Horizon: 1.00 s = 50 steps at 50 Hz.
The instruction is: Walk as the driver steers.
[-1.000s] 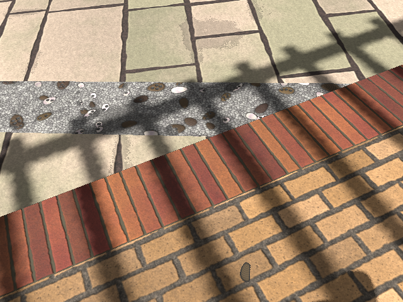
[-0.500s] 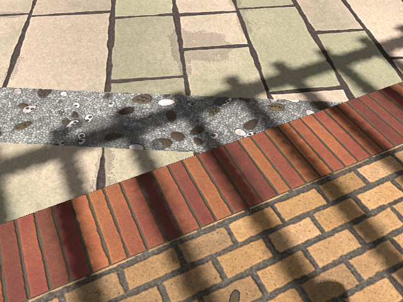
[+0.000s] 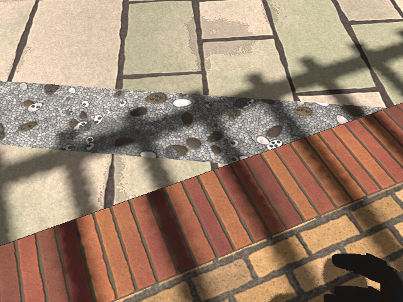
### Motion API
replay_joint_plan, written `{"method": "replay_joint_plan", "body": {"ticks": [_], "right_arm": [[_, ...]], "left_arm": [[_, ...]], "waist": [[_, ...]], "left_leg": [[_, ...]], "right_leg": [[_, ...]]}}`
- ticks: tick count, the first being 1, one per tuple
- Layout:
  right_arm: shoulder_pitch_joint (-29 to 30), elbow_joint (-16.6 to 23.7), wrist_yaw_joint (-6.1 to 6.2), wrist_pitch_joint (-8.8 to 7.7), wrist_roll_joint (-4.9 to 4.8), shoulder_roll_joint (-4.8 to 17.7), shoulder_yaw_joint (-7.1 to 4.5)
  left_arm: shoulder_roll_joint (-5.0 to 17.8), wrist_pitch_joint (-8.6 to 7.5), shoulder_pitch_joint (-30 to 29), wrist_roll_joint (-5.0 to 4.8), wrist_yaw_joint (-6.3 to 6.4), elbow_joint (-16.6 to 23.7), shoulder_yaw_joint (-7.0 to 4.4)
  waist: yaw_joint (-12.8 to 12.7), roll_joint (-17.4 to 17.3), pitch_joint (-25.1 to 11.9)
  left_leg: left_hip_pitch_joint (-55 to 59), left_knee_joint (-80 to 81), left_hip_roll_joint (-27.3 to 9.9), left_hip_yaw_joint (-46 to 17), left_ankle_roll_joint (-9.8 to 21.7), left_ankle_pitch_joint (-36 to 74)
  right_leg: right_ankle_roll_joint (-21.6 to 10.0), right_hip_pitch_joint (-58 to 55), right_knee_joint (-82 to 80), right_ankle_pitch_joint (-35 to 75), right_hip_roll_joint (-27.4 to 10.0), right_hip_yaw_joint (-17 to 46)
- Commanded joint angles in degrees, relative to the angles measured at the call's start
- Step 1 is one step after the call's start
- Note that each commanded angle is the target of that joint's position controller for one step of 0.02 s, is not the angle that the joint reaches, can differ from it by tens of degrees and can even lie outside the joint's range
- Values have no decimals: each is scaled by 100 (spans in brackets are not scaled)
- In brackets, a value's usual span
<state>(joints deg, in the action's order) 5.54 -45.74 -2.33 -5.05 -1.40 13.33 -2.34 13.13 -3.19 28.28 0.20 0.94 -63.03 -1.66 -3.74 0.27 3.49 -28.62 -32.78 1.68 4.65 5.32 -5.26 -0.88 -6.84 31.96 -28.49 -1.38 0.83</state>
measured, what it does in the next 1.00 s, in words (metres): walks ahead, turning left: right foot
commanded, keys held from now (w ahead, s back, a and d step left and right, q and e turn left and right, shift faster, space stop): w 0.40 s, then w+q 0.60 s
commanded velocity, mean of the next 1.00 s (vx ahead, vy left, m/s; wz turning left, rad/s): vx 0.49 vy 0.00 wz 0.23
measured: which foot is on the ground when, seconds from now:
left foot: down 0.00-0.54, up 0.56-1.00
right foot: up 0.00-0.50, down 0.52-1.00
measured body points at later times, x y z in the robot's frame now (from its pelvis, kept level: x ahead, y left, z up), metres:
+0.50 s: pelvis +0.27 -0.03 +0.02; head +0.28 -0.04 +0.47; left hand +0.44 +0.20 -0.09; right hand +0.22 -0.27 -0.13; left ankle +0.13 +0.09 -0.71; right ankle +0.40 -0.17 -0.71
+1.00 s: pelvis +0.54 -0.03 +0.02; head +0.55 -0.03 +0.47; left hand +0.41 +0.15 -0.13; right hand +0.76 -0.19 -0.10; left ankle +0.67 +0.13 -0.68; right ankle +0.40 -0.17 -0.71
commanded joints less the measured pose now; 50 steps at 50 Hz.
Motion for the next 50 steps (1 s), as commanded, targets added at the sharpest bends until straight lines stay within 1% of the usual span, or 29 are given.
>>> {"method": "replay_joint_plan", "body": {"ticks": [1, 2, 3, 4, 5, 7, 8, 11, 13, 18, 19, 20, 21, 23, 25, 26, 27, 28, 29, 30, 31, 32, 34, 36, 39, 42, 45, 47, 50], "right_arm": [[-2653, -586, 37, 48, 61, 1088, -341], [-1998, -510, 38, -10, 48, 930, -273], [-1486, -422, 16, -75, 67, 776, -221], [-1232, -410, -21, -132, 124, 623, -181], [-1134, -441, -37, -170, 184, 524, -148], [-1217, -557, -43, -183, 156, 490, -130], [-1321, -626, -15, -189, 146, 558, -139], [-1705, -747, 146, -176, 163, 873, -203], [-1919, -785, 219, -143, 147, 944, -220], [-2491, -957, 274, -78, 46, 1051, -240], [-3142, -1268, -67, -219, 887, 25, 122], [-3216, -1298, -223, -261, 798, 138, 72], [-3056, -1213, -283, -260, 680, 390, 41], [-2948, -1137, -282, -180, 525, 833, -43], [-3060, -1165, -215, -69, 493, 985, -84], [-3037, -1145, -200, -87, 588, 971, -92], [-3605, -1029, -181, -186, 621, 227, 102], [-3618, -920, -291, -261, 638, 37, 182], [-2549, -772, -331, -265, 485, 389, 9], [-2366, -788, -215, -307, 400, 387, -40], [-2520, -839, -89, -286, 455, 387, -59], [-2480, -835, -39, -246, 535, 144, -9], [-2533, -857, -74, -153, 550, -185, 37], [-2471, -875, -200, -123, 444, -196, 21], [-1930, -678, -365, -81, 432, -158, 49], [-1328, -410, -352, 36, 448, -163, 114], [-1170, -287, -290, 140, 452, 40, 72], [-931, -209, -263, 153, 455, 189, -1], [-658, -110, -230, 135, 450, 235, -54]], "left_arm": [[448, -306, 128, -125, -113, 457, -32], [757, -395, -477, -311, -123, 735, -149], [777, -427, -767, -318, -78, 811, -155], [733, -396, -857, -249, -22, 816, -207], [623, -314, -669, -190, 7, 789, -226], [428, -180, -550, -163, 37, 805, -234], [438, -136, -666, -146, 55, 865, -253], [558, -110, -1469, -60, 79, 1195, -299], [527, -140, -1858, -41, 44, 1316, -294], [390, -192, -2811, -111, -84, 1574, -203], [-9, -26, -2078, 810, -295, 1358, 42], [207, 41, -2135, 809, -353, 1417, -55], [457, 54, -2506, 676, -365, 1580, -92], [630, -13, -3039, 464, -316, 1814, -111], [681, -109, -2918, 340, -252, 1813, -122], [900, -201, -2324, 231, -236, 1681, -204], [1168, -266, -1217, 231, -229, 1442, -223], [1180, -198, 377, 338, -150, 1056, -233], [1062, -268, 817, 515, -108, 761, -233], [1051, -336, 70, 402, -74, 838, -272], [718, -311, -498, 348, -5, 964, -180], [383, -298, -750, 317, 27, 1040, -68], [-35, -295, -953, 409, 56, 1188, 48], [-33, -362, -882, 475, 52, 1176, 28], [41, -444, -606, 598, -5, 1040, 26], [207, -472, -270, 557, -119, 866, 14], [367, -516, -143, 555, -236, 771, -17], [420, -479, -70, 541, -244, 705, -41], [567, -336, 190, 516, -185, 582, -138]], "waist": [[1177, -956, -2257], [955, -821, -1101], [726, -252, -625], [518, -106, -359], [293, -258, -383], [147, -388, -290], [133, -415, -178], [287, -321, 65], [402, -265, 67], [756, -253, 102], [562, -426, 53], [584, -462, 221], [609, -332, 181], [676, -270, 110], [502, -277, -12], [247, -206, -463], [67, 781, -2029], [-519, 1599, -2889], [-778, 881, -1463], [-418, 761, -408], [-111, 637, -350], [63, 452, -292], [314, 298, -301], [370, 291, -168], [335, 239, -54], [262, 248, 6], [323, 307, 110], [321, 260, 170], [291, 345, 237]], "left_leg": [[5116, 1671, -2262, -4804, 1456, -2114], [4065, 1902, -2122, -3933, 1198, -2014], [3069, 2094, -1924, -3188, 1052, -1430], [2327, 2221, -1712, -2593, 935, -813], [1877, 2369, -1518, -2163, 853, -585], [1415, 2622, -1383, -1787, 879, -553], [1261, 2732, -1355, -1645, 906, -559], [1379, 2948, -1392, -1529, 964, -586], [1620, 2926, -1330, -1332, 860, -339], [2069, 2721, -1259, -902, 680, -38], [2530, 2597, -1495, -947, 863, 39], [2812, 2560, -1622, -1014, 927, 113], [2877, 2495, -1651, -1077, 904, 42], [3087, 2309, -1715, -1193, 858, 56], [2991, 1793, -1545, -1228, 722, 934], [2525, 1017, -1162, -1006, 461, 1656], [1074, -823, -295, -546, 31, 1000], [-600, -2412, 473, -490, -285, -2658], [-1484, -3573, 106, -1222, -41, -2632], [-1697, -3931, -303, -1232, 93, -2038], [-1262, -3804, -612, -1151, 200, -1696], [-1020, -3706, -746, -1180, 228, -1318], [-755, -3571, -843, -1177, 185, -848], [-958, -3279, -855, -1099, 111, -418], [-1248, -2383, -946, -862, -68, 447], [-930, -1342, -826, -532, -201, 864], [-1057, -905, -703, -567, -124, 939], [-1211, -497, -603, -588, -48, 789], [-1227, -196, -391, -428, 54, 15]], "right_leg": [[-165, 4216, 4722, -332, 329, 857], [-249, 4665, 4847, 109, 39, 653], [-284, 4411, 4565, 669, -289, 537], [-269, 4129, 4254, 979, -480, 439], [-268, 3697, 4039, 1164, -654, 490], [-211, 3466, 3616, 1146, -751, 428], [-153, 3556, 3376, 1219, -789, 373], [72, 4268, 2445, 2043, -894, 324], [135, 4444, 1702, 2684, -843, 276], [194, 4133, 324, 3336, -526, -19], [-32, 4193, 328, 3333, -604, 260], [-153, 4383, 294, 2996, -573, 226], [-243, 4297, 108, 2742, -544, 182], [-349, 3949, -194, 2335, -378, -17], [-475, 2912, -622, 2484, -124, -294], [-661, 1680, -281, 2784, -73, -293], [-1607, -998, 50, 3410, -996, 680], [-2420, -2768, -1089, 2660, -2301, 3220], [-1680, -1788, -1627, 1760, -2113, 3292], [-1340, -449, -1788, 1213, -2020, 2375], [-1265, 285, -2005, 1142, -1897, 1816], [-1249, 698, -2165, 1564, -1840, 1435], [-1243, 991, -2472, 2467, -1716, 749], [-1212, 1002, -2625, 3072, -1558, 44], [-1206, 1068, -2660, 4045, -1430, -798], [-1243, 1219, -2649, 4758, -1385, -1241], [-1210, 693, -2513, 5101, -1564, -1338], [-1088, 157, -2414, 5080, -1580, -1425], [-996, -564, -2128, 5364, -1733, -1560]]}}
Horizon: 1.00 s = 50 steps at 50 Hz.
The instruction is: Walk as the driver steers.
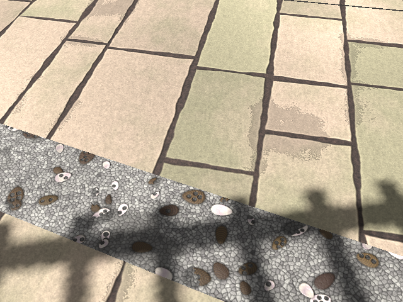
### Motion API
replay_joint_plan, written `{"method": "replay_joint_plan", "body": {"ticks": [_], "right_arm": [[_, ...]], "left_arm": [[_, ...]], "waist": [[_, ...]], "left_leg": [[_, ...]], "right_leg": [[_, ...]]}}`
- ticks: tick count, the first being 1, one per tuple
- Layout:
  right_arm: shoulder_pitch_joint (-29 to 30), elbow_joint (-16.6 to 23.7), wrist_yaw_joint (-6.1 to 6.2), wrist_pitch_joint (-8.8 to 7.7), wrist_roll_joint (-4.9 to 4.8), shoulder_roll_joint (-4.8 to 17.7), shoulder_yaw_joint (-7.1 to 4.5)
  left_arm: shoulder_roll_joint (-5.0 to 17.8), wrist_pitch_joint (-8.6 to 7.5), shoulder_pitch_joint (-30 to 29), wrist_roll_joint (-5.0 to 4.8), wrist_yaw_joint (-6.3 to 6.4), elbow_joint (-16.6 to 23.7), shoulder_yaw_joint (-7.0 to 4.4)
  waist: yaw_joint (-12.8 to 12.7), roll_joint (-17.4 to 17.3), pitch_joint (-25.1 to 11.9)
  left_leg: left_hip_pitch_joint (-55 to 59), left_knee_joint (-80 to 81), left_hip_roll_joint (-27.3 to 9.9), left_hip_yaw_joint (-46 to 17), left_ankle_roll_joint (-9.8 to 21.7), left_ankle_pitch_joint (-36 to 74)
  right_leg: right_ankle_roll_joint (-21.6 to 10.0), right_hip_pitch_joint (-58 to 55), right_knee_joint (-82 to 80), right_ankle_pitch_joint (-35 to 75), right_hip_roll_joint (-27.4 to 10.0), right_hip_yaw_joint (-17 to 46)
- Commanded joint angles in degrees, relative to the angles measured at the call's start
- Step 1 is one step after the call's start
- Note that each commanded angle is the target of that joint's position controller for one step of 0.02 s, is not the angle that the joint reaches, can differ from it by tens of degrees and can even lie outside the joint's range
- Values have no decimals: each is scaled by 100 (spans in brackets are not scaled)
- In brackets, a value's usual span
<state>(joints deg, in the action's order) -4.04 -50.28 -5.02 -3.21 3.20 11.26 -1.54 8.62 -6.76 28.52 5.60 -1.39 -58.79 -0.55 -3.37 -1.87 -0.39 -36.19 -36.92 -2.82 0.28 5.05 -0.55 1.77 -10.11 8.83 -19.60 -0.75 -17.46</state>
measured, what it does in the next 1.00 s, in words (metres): goes down: left foot, then right foot 0.12 m lower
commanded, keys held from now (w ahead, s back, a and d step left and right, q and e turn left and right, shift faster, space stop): w+q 0.20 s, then w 0.16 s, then no key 0.48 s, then w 0.16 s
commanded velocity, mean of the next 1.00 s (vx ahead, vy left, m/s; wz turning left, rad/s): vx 0.31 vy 0.00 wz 0.25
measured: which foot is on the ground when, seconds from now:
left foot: up 0.00-0.06, down 0.08-0.64, up 0.66-1.00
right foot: down 0.00-0.08, up 0.10-0.60, down 0.62-1.00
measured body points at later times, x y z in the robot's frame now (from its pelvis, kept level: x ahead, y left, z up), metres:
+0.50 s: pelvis +0.29 +0.04 -0.02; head +0.31 +0.04 +0.43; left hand +0.45 +0.28 -0.12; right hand +0.26 -0.20 -0.16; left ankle +0.19 +0.12 -0.73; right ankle +0.49 -0.07 -0.72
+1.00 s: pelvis +0.47 +0.03 -0.11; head +0.46 +0.02 +0.34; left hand +0.41 +0.26 -0.26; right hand +0.67 -0.16 -0.23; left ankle +0.45 +0.20 -0.75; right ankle +0.54 -0.06 -0.85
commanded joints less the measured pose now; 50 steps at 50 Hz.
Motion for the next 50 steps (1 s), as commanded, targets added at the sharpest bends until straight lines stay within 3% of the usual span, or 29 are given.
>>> {"method": "replay_joint_plan", "body": {"ticks": [1, 4, 5, 6, 7, 8, 10, 11, 14, 17, 18, 20, 21, 22, 24, 25, 27, 31, 32, 33, 34, 35, 36, 37, 40, 42, 44, 48, 50], "right_arm": [[303, 368, 70, -76, -45, 499, -165], [-700, 213, 249, -285, -210, 923, -370], [-1932, -64, 381, -295, -267, 1188, -472], [-3304, -484, 498, -236, -88, 1414, -532], [-4011, -838, 426, -308, 30, 1385, -527], [-3363, -779, 429, -445, -39, 1502, -634], [-2341, -692, 331, -567, -167, 639, -325], [-1900, -604, 272, -544, -129, 421, -208], [-1182, -264, 208, -569, -121, 417, -130], [-1562, -317, 95, -561, 17, 794, -203], [-1754, -387, 73, -554, 177, 832, -215], [-2013, -392, 169, -597, 103, 841, -237], [-2671, -751, 338, -657, 127, 584, -189], [-3583, -948, 590, -653, -117, 407, -170], [-4747, -1310, 825, -521, -221, 205, -148], [-4152, -1000, 776, -435, -211, -6, -58], [-3219, -733, 402, -304, 68, 533, -25], [-2852, -364, 303, -340, -291, 675, 25], [-2887, -372, 135, -322, -255, 663, 52], [-4906, -809, -46, -221, 47, -19, 125], [-4634, -561, -26, -140, -48, 595, 7], [-3027, -350, 471, -12, -752, 458, -19], [-2694, 112, 740, 124, -897, -145, 193], [-2047, 152, 949, 296, -695, -48, 161], [-2061, 235, 1128, 647, -359, -72, 85], [-1952, 273, 1171, 608, -397, 73, 1], [-2019, 136, 1083, 468, -414, 236, -114], [-680, 607, 899, 184, -460, 225, -160], [-293, 593, 839, 141, -441, 163, -137]], "left_arm": [[1082, 56, 215, -28, 76, 152, -291], [1220, 77, 171, 85, 97, 217, -327], [781, -1, 446, 155, 82, 424, -169], [643, -50, 11, 242, -164, 569, -17], [779, -34, -938, -85, -348, 829, -87], [781, -87, -1676, -219, -303, 1041, -91], [840, -138, -1652, -42, 5, 1203, -100], [486, -65, -1376, -28, 107, 1181, -5], [592, 191, -1118, -60, 151, 1148, 4], [363, 256, -1920, -111, -3, 1465, 140], [332, 235, -1522, 10, -88, 1324, 183], [836, 202, -1610, -25, -116, 1455, 13], [926, 152, -2295, -138, -62, 1670, -1], [980, 125, -2931, -96, -8, 1812, -27], [747, 55, -3709, -109, -59, 1881, 7], [510, 85, -3623, -73, -176, 1649, 142], [365, 181, -3220, -192, -220, 1693, 185], [1417, 185, -1312, -367, -47, 989, -242], [1616, 164, -192, -438, 0, 755, -347], [1773, 263, 363, -469, -174, 688, -346], [1523, 326, 198, -176, -360, 840, -299], [926, 467, -134, -688, -210, 718, -164], [1115, 477, -1130, -852, -55, 630, -151], [781, 500, -1288, -793, 109, 808, -52], [1192, 422, -1964, -325, 89, 842, -42], [1001, 357, -1696, -316, 113, 689, 1], [892, 342, -1204, -424, 214, 443, -48], [1099, 398, -653, -512, 408, 313, -263], [1201, 449, -803, -484, 478, 445, -353]], "waist": [[289, 630, 604], [768, 720, -84], [909, 48, -1328], [1456, -438, -1867], [1826, 13, -1478], [1765, 66, -345], [1015, -40, -96], [595, 100, 16], [167, 168, 216], [447, 52, 193], [364, -14, 104], [419, 88, 34], [834, 169, 112], [1374, 178, 127], [1919, -107, 206], [1844, 262, 292], [1039, -143, 436], [188, 495, 338], [-318, 774, -309], [440, 2429, -3002], [131, 1274, -3283], [-280, 432, -2082], [461, 404, -1584], [200, -145, -1102], [767, 292, -119], [718, 691, -93], [663, 757, -195], [229, 795, 24], [73, 777, 8]], "left_leg": [[-287, 307, 210, 148, 124, -719], [2039, 184, 891, 493, 524, -23], [4882, -354, 411, -777, 1210, -56], [6521, 709, -503, -2807, 1838, -86], [6787, 1578, -971, -3846, 1766, -613], [5783, 1728, -945, -3543, 1478, -806], [3650, 1796, -743, -2880, 1497, -702], [2540, 2027, -733, -2720, 1493, -472], [963, 2560, -510, -2146, 1316, -711], [140, 2495, 66, -1333, 1022, -266], [-51, 1935, 102, -1247, 930, -306], [740, 1264, -146, -1550, 1056, 1109], [2527, 630, -403, -2002, 890, 862], [4479, 13, -400, -2081, 802, 427], [5313, -746, -404, -2382, 687, 653], [3781, -801, 18, -1987, 602, -447], [131, -125, 165, -2116, 749, -1210], [592, -1797, 406, -2026, -4, -838], [356, -3168, 794, -1546, -468, -184], [-386, -6234, 1343, -574, -1035, -4931], [-1415, -7901, 1193, -759, -1154, -5383], [-1679, -7839, 604, -1057, -1108, -5462], [-1966, -7080, 117, -526, -1170, -4525], [-1452, -6976, -24, -397, -1155, -4113], [161, -6036, -99, -348, -858, -3370], [66, -5886, -116, -496, -802, -2895], [-320, -4764, -290, -479, -708, -1693], [-1745, -3546, -606, -524, -670, -1248], [-395, -1373, -354, -205, -770, -1049]], "right_leg": [[-1234, -360, 390, 4956, -1819, 197], [-847, 592, 2188, 6474, -1520, -152], [-289, 2732, 3817, 5019, -1103, -5], [49, 4348, 5361, -423, -190, 340], [-120, 5534, 6637, -1294, 230, 1536], [-288, 6263, 6960, -996, -103, 2203], [-402, 5240, 6508, -612, -481, 2509], [-442, 4528, 6219, -383, -639, 2477], [-254, 3832, 5260, -133, -723, 2136], [-137, 2896, 3937, 1170, -466, 1511], [-219, 2601, 4533, 2357, -445, 1636], [-186, 3273, 4466, 2004, -367, 1556], [-37, 4953, 3836, 2745, -793, 2525], [47, 6840, 2891, 2948, -807, 2479], [18, 7902, 2243, 3008, -759, 2150], [-146, 6606, 1108, 4601, -840, 2058], [-218, 3074, 2162, 5473, -532, 1633], [-400, 1224, 944, 4700, -648, 1434], [-894, -276, 953, 5682, -941, 1501], [-2786, -3176, 2762, 8837, -2547, 3053], [-3112, -3132, 2719, 8649, -2855, 4093], [-2237, -1449, 2555, 8483, -2690, 3402], [-2093, -639, 1826, 4747, -2666, 3867], [-1924, 796, 1217, 3412, -2597, 3970], [-1666, 3770, 383, 1749, -1899, 3127], [-1603, 3715, 460, 2126, -1669, 2866], [-1526, 3187, 369, 324, -1349, 2755], [-1558, 2027, 110, -1296, -1703, 3733], [-1281, 2614, 55, -485, -1385, 2972]]}}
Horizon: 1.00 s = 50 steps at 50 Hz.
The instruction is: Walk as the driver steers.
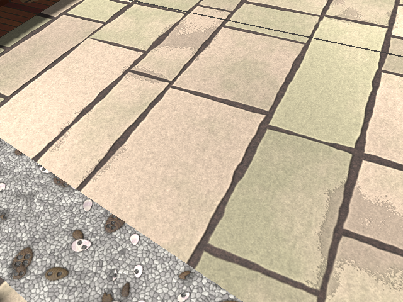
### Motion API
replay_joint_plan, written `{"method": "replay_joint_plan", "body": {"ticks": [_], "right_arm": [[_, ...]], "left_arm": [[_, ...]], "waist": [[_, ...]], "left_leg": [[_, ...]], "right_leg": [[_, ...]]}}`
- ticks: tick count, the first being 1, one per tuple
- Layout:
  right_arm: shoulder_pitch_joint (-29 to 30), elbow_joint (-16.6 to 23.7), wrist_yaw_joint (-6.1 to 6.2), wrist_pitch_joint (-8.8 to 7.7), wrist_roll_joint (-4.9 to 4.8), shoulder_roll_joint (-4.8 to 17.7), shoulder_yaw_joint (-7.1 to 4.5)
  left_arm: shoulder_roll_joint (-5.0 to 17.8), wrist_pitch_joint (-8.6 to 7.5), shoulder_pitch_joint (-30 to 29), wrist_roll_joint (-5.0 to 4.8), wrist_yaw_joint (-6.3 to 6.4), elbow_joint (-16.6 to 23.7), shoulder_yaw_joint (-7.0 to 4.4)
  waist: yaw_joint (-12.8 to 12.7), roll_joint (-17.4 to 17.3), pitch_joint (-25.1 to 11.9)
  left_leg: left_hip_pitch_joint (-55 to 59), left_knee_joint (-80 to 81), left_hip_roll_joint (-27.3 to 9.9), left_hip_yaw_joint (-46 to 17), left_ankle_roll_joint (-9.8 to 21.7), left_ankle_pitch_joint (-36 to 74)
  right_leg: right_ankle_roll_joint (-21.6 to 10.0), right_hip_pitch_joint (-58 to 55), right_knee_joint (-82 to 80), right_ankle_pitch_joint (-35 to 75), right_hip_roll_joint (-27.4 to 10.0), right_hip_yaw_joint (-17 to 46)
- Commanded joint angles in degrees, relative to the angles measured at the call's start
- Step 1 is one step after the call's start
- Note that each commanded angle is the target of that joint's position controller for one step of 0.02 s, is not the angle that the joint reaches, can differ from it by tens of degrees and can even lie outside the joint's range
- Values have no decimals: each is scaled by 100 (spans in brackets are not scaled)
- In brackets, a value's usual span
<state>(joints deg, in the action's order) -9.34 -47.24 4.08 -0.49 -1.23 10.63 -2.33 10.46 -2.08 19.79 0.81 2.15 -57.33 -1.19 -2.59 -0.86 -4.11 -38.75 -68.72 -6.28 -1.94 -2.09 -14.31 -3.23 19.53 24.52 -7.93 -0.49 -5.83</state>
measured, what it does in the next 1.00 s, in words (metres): walks ahead, turning right: left foot, then right foot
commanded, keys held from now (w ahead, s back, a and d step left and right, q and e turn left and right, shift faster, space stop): w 0.18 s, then w+e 0.82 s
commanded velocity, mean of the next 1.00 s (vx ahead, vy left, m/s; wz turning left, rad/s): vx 0.45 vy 0.00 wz -0.35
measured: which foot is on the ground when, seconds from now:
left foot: up 0.00-0.14, down 0.16-0.70, up 0.72-1.00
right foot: down 0.00-0.16, up 0.18-0.70, down 0.72-1.00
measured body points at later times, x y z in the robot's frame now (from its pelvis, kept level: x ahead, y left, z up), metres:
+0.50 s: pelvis +0.13 +0.06 +0.01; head +0.13 +0.10 +0.45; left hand +0.32 +0.29 -0.12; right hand +0.01 -0.17 -0.12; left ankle +0.04 +0.15 -0.74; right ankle +0.33 -0.14 -0.64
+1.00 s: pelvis +0.41 -0.03 +0.00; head +0.44 -0.04 +0.45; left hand +0.57 +0.19 -0.12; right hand +0.48 -0.35 -0.08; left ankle +0.62 +0.08 -0.68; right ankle +0.34 -0.09 -0.74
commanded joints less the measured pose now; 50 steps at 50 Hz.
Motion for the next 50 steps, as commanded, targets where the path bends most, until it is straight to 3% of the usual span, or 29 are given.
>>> {"method": "replay_joint_plan", "body": {"ticks": [1, 3, 4, 7, 8, 9, 10, 11, 12, 13, 14, 16, 18, 22, 26, 31, 33, 34, 35, 36, 37, 38, 39, 40, 41, 42, 45, 48, 50], "right_arm": [[178, 199, -109, -132, -23, 122, -49], [-43, 26, -179, -122, -53, 275, -143], [-94, -30, -198, -124, -52, 368, -188], [-742, -317, -229, -144, 9, 405, -284], [-1373, -515, -215, -157, -6, 431, -326], [-2198, -739, -172, -161, 27, 790, -408], [-2720, -826, -236, -255, 82, 1439, -557], [-2620, -889, -249, -392, 163, 1405, -550], [-2177, -848, -260, -464, 154, 1104, -466], [-1546, -686, -299, -501, 147, 749, -339], [-987, -553, -312, -511, 128, 622, -289], [-1014, -684, -313, -570, 206, 559, -256], [-1336, -885, -268, -599, 239, 518, -214], [-1834, -1053, -145, -641, 190, 557, -164], [-2125, -1088, -96, -596, 195, 621, -186], [-2485, -1114, -36, -405, 145, 824, -299], [-2259, -939, 5, -338, 111, 1041, -350], [-2253, -888, 18, -317, 87, 1192, -390], [-2131, -815, -9, -342, 57, 1311, -415], [-1792, -680, -63, -451, 8, 1391, -425], [-2084, -362, -275, -675, 276, 491, -152], [-1770, -198, -443, -1000, 27, 662, -128], [-1055, -46, -473, -1109, -166, 989, -271], [-731, 100, -398, -1080, -102, 989, -261], [-632, 83, -312, -1011, 66, 975, -313], [-772, 110, -269, -898, 132, 1005, -378], [-624, 409, -247, -706, 200, 767, -361], [271, 760, -269, -701, 259, 558, -236], [714, 900, -345, -710, 183, 568, -201]], "left_arm": [[1129, 31, -30, -44, 120, 344, -340], [1377, 48, 56, -149, 69, 295, -467], [1315, 53, 3, -225, 54, 306, -484], [904, 111, -95, -282, 45, 327, -435], [575, 122, -256, -249, 43, 373, -364], [-96, 61, -611, -149, -18, 502, -216], [129, -156, -1043, -271, -62, 793, -309], [450, -285, -1461, -324, -65, 915, -375], [483, -310, -1361, -318, -53, 897, -383], [573, -282, -1046, -224, -19, 739, -410], [806, -257, -755, -184, 5, 629, -505], [772, -190, -554, -194, -83, 533, -554], [594, -109, -824, -214, -160, 665, -533], [471, -30, -1564, -190, -284, 1037, -473], [387, 1, -2129, -228, -384, 1335, -386], [174, -81, -3001, -221, -592, 1881, -237], [233, -105, -2920, -196, -670, 1998, -265], [387, -95, -2540, -191, -675, 1970, -335], [747, -87, -1659, -216, -651, 1799, -491], [1230, -47, -577, -233, -523, 1568, -698], [1914, -34, -101, -229, -389, 1383, -792], [1812, -7, 666, -116, -330, 1286, -728], [1372, 0, 603, -34, -281, 1192, -628], [1076, -45, -75, -131, -274, 1297, -542], [933, -87, -767, -170, -295, 1486, -487], [819, -124, -1127, -159, -297, 1603, -442], [986, -168, -1135, -190, -239, 1636, -464], [1171, -135, -799, -240, -132, 1590, -541], [1236, -83, -424, -254, -121, 1515, -576]], "waist": [[26, 821, 237], [94, 1069, 153], [126, 1045, 221], [438, 821, 125], [709, 443, 92], [941, -995, 227], [1172, -1341, 724], [1095, -860, 1103], [810, -984, 1122], [486, -859, 811], [197, -795, 689], [72, -825, 467], [128, -712, 590], [374, -609, 809], [589, -442, 1156], [865, -360, 1404], [609, -645, 1071], [367, -864, 722], [-96, -950, 174], [-715, -826, -418], [-262, 936, -1224], [-568, 984, -2259], [-712, 676, -1431], [-360, 260, -731], [13, -186, -257], [298, -189, -46], [542, 73, 291], [285, 328, 366], [29, 439, 267]], "left_leg": [[781, 2455, 295, 293, -119, 48], [1636, 2790, 615, 557, -120, -22], [1765, 3093, 628, 544, -20, 57], [2841, 3829, 588, 579, 403, -338], [3650, 4138, 235, 135, 507, -776], [4473, 4658, -1095, -1856, 832, -2083], [4713, 5835, -1896, -4088, 1550, -3688], [4700, 5941, -1929, -4085, 1584, -3493], [4650, 5755, -1748, -3340, 1245, -2685], [4108, 5690, -1441, -2553, 894, -1833], [3514, 5696, -1116, -1804, 637, -1188], [2706, 5777, -690, -705, 473, -48], [2432, 5890, -582, -168, 515, 334], [2790, 6051, -675, 221, 493, 583], [3769, 6048, -889, 484, 526, 1057], [4701, 5332, -1152, 897, 550, 3345], [4473, 4519, -1075, 1245, 551, 5781], [4358, 3793, -1088, 1291, 597, 6962], [3999, 2700, -1051, 1263, 591, 7218], [2691, 1263, -864, 1279, 381, 6026], [-207, -1104, 199, 964, 48, -751], [-986, -2111, 719, -432, 93, -1905], [-1674, -1943, 371, -634, 237, -1383], [-1451, -1324, 160, -468, 267, -869], [-941, -777, 7, -358, 211, -618], [-395, -398, -116, -362, 148, -423], [207, 609, -107, -118, -80, -162], [707, 2389, 241, 115, -124, 1162], [1106, 3283, 550, 154, -88, 2001]], "right_leg": [[-694, 43, -1490, -1447, -1215, 1441], [-729, 312, -1498, -1963, -1356, 1423], [-704, 311, -1454, -2205, -1406, 1495], [-426, 714, -832, -3028, -1279, 1508], [-159, 1420, 196, -2998, -978, 1120], [279, 3130, 2872, -2751, -422, 302], [170, 4999, 3676, -2562, 163, 1005], [37, 5664, 4234, -1901, 55, 1674], [-45, 5884, 4283, -1136, 21, 1878], [-72, 5139, 4126, -405, -64, 1969], [-9, 4348, 3747, 199, -89, 1952], [34, 3174, 3581, 1062, 102, 1676], [56, 2880, 3297, 1577, 172, 1524], [82, 2834, 2586, 2228, 168, 1393], [125, 3216, 2040, 1928, 65, 1253], [-112, 3275, 1629, 569, 34, 361], [-310, 2153, 1421, -303, 367, -280], [-413, 1342, 1404, -631, 625, -484], [-618, -8, 985, -321, 757, -359], [-964, -2006, 392, 496, 406, 478], [-1995, -4682, 596, 1037, -1355, 3533], [-2628, -5274, -435, 344, -2094, 5545], [-2227, -4900, -503, 558, -1734, 4506], [-1885, -3806, -565, 895, -1386, 3617], [-1646, -2612, -714, 1302, -1089, 3034], [-1537, -1757, -873, 1544, -878, 2661], [-1533, -382, -1170, 1970, -652, 2251], [-1215, 138, -998, 1906, -184, 1754], [-1055, 107, -837, 1479, -125, 1858]]}}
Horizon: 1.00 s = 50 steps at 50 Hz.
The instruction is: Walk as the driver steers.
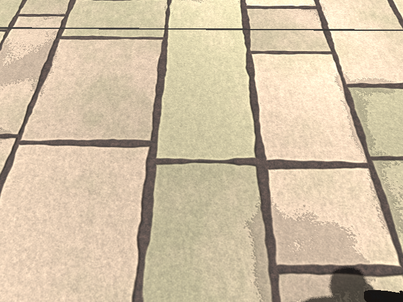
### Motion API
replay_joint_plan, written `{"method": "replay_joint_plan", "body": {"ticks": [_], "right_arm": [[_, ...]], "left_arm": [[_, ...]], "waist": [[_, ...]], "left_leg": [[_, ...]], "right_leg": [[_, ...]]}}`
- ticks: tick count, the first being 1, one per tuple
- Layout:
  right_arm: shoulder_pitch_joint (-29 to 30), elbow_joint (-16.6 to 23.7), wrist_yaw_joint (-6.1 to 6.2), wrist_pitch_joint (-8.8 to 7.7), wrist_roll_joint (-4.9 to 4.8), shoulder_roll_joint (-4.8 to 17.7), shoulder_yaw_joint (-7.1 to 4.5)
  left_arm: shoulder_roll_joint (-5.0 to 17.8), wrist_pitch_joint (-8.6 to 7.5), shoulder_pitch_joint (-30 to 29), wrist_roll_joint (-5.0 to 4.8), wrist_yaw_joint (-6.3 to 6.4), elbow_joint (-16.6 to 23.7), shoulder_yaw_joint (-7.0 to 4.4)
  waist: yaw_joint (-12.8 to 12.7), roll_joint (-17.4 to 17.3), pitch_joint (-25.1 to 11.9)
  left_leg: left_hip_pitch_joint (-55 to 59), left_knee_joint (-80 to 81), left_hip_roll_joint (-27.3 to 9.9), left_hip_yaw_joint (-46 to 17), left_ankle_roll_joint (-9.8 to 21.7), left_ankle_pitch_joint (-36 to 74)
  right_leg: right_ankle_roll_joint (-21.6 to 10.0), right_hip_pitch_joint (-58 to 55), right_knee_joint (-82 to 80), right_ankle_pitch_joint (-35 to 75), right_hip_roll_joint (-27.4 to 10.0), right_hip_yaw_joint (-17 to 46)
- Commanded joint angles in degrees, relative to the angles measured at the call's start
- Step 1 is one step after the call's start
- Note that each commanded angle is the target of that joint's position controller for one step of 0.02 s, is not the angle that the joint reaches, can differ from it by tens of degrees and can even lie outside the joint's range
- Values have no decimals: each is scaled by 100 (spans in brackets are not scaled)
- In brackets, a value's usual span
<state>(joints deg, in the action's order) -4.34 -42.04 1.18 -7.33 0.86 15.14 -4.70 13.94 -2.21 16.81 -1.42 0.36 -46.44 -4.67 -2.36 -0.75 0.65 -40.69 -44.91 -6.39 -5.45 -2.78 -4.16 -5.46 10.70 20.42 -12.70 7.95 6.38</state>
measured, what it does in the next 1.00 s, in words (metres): walks ahead: left foot, then right foot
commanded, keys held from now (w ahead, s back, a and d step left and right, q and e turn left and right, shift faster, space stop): w+e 0.02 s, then w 0.98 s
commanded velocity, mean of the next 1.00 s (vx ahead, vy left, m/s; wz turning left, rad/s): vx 0.50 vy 0.00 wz -0.15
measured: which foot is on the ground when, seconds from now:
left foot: up 0.00-0.12, down 0.14-0.68, up 0.70-1.00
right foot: down 0.00-0.16, up 0.18-0.66, down 0.68-1.00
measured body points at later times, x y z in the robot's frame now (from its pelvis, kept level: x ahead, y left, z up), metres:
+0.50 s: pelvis +0.27 +0.04 +0.01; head +0.30 +0.05 +0.45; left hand +0.49 +0.26 -0.09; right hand +0.25 -0.24 -0.11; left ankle +0.24 +0.14 -0.74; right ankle +0.40 -0.15 -0.69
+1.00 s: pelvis +0.51 -0.05 +0.01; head +0.54 -0.06 +0.45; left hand +0.56 +0.22 -0.12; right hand +0.68 -0.32 -0.09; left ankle +0.69 +0.11 -0.68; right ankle +0.46 -0.13 -0.74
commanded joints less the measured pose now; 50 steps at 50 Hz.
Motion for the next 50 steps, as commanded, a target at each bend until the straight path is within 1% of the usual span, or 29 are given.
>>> {"method": "replay_joint_plan", "body": {"ticks": [1, 5, 6, 7, 8, 9, 10, 11, 12, 13, 14, 17, 20, 24, 29, 31, 32, 33, 34, 35, 36, 37, 38, 39, 40, 42, 44, 46, 50], "right_arm": [[376, 457, -89, -19, -77, 171, 35], [370, 571, -191, -78, -119, 587, -61], [142, 539, -190, -105, -93, 662, -97], [-355, 441, -168, -137, -38, 805, -171], [-1225, 357, -138, -154, 32, 1097, -249], [-2012, 43, -183, -106, 61, 1528, -371], [-2111, 25, -218, -75, -98, 1072, -270], [-1720, 126, -203, -44, -129, 732, -162], [-1280, 212, -194, 15, -70, 658, -102], [-1018, 206, -205, 50, -37, 559, -59], [-916, 201, -205, 48, 1, 487, -22], [-1005, 85, -228, 24, -77, 500, -21], [-1155, -23, -168, 61, -123, 739, -91], [-1411, -177, -140, 126, -193, 884, -121], [-1786, -407, -149, 230, -242, 988, -146], [-1726, -447, -124, 285, -259, 1090, -174], [-1618, -441, -108, 311, -274, 1112, -170], [-1617, -437, -96, 323, -268, 988, -121], [-1527, -295, -80, 311, -166, 720, 3], [-2054, -140, -80, 194, -143, 203, 174], [-1854, -200, -96, 99, -217, 634, 85], [-1445, -64, -125, 48, -302, 913, 10], [-1159, -11, -117, 47, -269, 865, 25], [-1003, 24, -110, 65, -170, 810, 15], [-1058, 23, -115, 116, -137, 760, -3], [-1194, -9, -124, 225, -145, 566, 28], [-946, 92, -99, 294, -111, 494, 54], [-573, 199, -105, 298, -93, 411, 96], [184, 383, -195, 250, -148, 310, 163]], "left_arm": [[874, -58, 25, -50, 55, 388, -227], [756, -78, 281, -41, 48, 301, -190], [740, -80, 250, -12, 40, 326, -182], [625, -103, 217, 20, 14, 370, -139], [418, -129, 159, 104, -19, 489, -46], [120, -194, 1162, -81, -38, 438, 60], [507, -211, 1118, -129, -35, 318, 29], [851, -205, 407, -107, -28, 443, -54], [819, -188, -61, -29, -6, 573, -42], [746, -198, -321, 77, -7, 666, -45], [668, -195, -291, 90, -22, 679, -60], [413, -155, -143, 62, -31, 641, -19], [290, -160, -687, 105, -31, 769, 53], [248, -207, -1333, 73, -93, 850, 102], [380, -272, -1995, 13, -208, 1083, 94], [514, -305, -1853, 17, -242, 1090, 52], [609, -316, -1487, 42, -236, 985, -5], [842, -314, -783, 87, -199, 754, -130], [1253, -315, 301, 160, -144, 556, -258], [1783, -268, 725, 171, -144, 430, -372], [1287, -249, 818, 82, -159, 411, -236], [1050, -249, 434, 67, -160, 457, -139], [901, -239, 75, 101, -166, 517, -79], [762, -240, -212, 137, -187, 536, -33], [655, -263, -374, 179, -194, 548, 8], [671, -320, -419, 149, -197, 487, -7], [813, -365, -325, 123, -163, 379, -46], [902, -354, -187, 111, -116, 278, -67], [1041, -313, 195, 53, -73, 79, -76]], "waist": [[-72, 460, -222], [15, 683, -286], [171, 731, -332], [424, 647, -626], [804, 148, -1328], [597, -1715, -2257], [712, -1462, -2083], [833, -765, -1176], [687, -258, -699], [545, -117, -306], [371, -270, -261], [228, -488, -289], [337, -369, -164], [561, -414, -26], [750, -438, 191], [570, -510, 129], [316, -505, -52], [7, -388, -511], [-444, 97, -1328], [-269, 1597, -1874], [-440, 1380, -1878], [-381, 1037, -1158], [-230, 648, -786], [-80, 466, -455], [109, 567, -359], [281, 601, -300], [296, 473, -151], [204, 387, -44], [-79, 394, 119]], "left_leg": [[1407, 1129, 631, 445, -13, 1103], [1598, 1568, 527, 198, 324, 584], [1916, 1711, 570, 283, 470, 407], [2682, 1777, 537, 299, 673, 341], [4087, 1596, -249, -476, 1040, 505], [6082, 2046, -1535, -3022, 2140, -635], [6132, 2579, -1738, -4121, 2126, -2173], [5418, 2711, -1472, -3394, 1823, -2420], [4629, 2775, -1235, -2691, 1639, -1872], [3932, 2903, -1011, -2184, 1609, -1165], [3536, 3011, -825, -1811, 1540, -694], [3192, 3326, -600, -1218, 1590, -152], [3162, 3560, -604, -813, 1628, 129], [3097, 3589, -428, -253, 1453, 185], [3660, 3292, -715, -341, 1385, 175], [3865, 2996, -830, -380, 1288, 585], [3841, 2602, -729, -248, 1187, 1264], [3646, 1764, -449, 24, 1042, 1996], [2692, 131, -128, 364, 781, 1244], [323, -1895, 789, 676, 363, -1793], [-452, -2713, 663, 12, 359, -2813], [-782, -2886, 377, 8, 422, -2383], [-603, -2684, 140, 150, 429, -1891], [-408, -2348, 3, 178, 392, -1566], [-71, -2118, -125, 138, 374, -1348], [242, -1820, -166, 188, 296, -1156], [120, -1353, -185, 235, 186, -767], [67, -634, -170, 263, 151, -136], [394, 675, 48, 425, 212, 865]], "right_leg": [[-787, 899, -371, 1660, -1050, 822], [-595, -39, 161, 1058, -1545, 1441], [-508, -165, 421, 1382, -1509, 1458], [-372, -138, 1064, 1966, -1248, 1288], [-169, 500, 2584, 1313, -887, 881], [240, 2388, 4707, -1219, -96, 280], [273, 3261, 5493, -2042, -328, 533], [272, 3606, 5719, -1530, -549, 527], [280, 3482, 5530, -1062, -799, 258], [283, 3353, 5124, -776, -990, 121], [278, 3019, 4804, -614, -1182, 68], [358, 2677, 4101, -430, -1289, -177], [460, 2771, 3010, 312, -1379, -278], [542, 2301, 1735, 1313, -1215, -468], [402, 2220, 1054, 1054, -1081, -561], [239, 1881, 812, 730, -1006, -627], [131, 1283, 583, 761, -873, -765], [-29, 201, 511, 797, -795, -817], [-427, -1433, 660, 940, -1696, 172], [-1286, -3283, 225, 99, -2947, 2592], [-1341, -3236, -225, -617, -3010, 3329], [-1115, -2648, -309, -546, -2804, 2592], [-962, -1939, -398, -115, -2547, 1950], [-909, -1293, -593, 322, -2353, 1572], [-861, -860, -754, 678, -2202, 1289], [-911, -420, -1009, 1096, -2093, 933], [-954, -246, -1178, 1456, -2065, 610], [-871, -238, -1245, 1633, -1975, 314], [-654, -314, -1255, 1489, -1830, -89]]}}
